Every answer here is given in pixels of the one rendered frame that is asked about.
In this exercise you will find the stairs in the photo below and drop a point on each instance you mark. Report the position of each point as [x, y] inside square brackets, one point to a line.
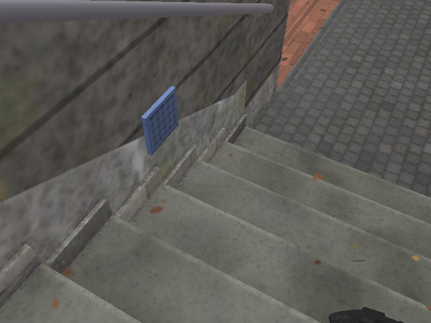
[265, 232]
[305, 18]

